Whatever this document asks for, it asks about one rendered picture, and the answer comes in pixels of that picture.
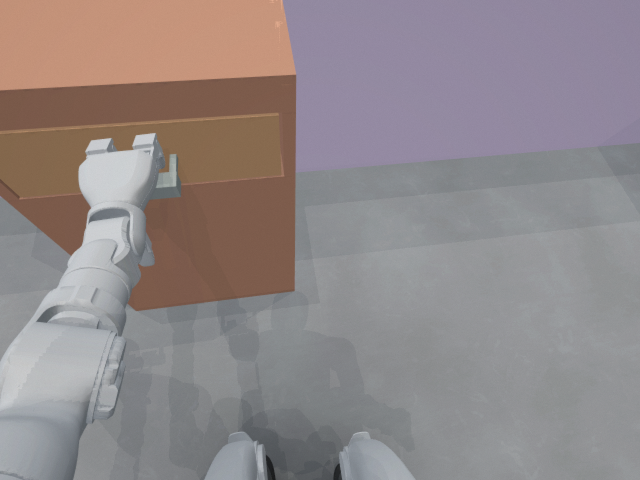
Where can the robot left forearm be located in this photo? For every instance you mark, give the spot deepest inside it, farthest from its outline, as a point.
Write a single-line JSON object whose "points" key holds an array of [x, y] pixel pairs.
{"points": [[96, 287]]}

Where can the cabinet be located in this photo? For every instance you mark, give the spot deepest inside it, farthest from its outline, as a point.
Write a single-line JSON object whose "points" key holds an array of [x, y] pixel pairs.
{"points": [[89, 62]]}

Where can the robot left shin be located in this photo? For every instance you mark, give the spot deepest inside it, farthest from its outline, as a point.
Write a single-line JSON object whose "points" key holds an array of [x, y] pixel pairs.
{"points": [[239, 436]]}

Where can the drawer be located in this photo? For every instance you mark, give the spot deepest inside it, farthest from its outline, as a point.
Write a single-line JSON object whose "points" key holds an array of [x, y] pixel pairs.
{"points": [[45, 161]]}

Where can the left robot thigh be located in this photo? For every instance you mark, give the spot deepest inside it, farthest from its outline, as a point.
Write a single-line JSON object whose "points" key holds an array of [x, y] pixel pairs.
{"points": [[241, 460]]}

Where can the robot left hand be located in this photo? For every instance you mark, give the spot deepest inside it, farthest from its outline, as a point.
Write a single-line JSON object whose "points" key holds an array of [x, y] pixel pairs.
{"points": [[125, 176]]}

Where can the handle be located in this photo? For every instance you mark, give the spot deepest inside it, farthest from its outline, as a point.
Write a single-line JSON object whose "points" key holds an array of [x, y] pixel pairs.
{"points": [[168, 184]]}

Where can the robot left upper arm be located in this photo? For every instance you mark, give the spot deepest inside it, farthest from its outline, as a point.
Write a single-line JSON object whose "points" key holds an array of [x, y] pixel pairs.
{"points": [[60, 379]]}

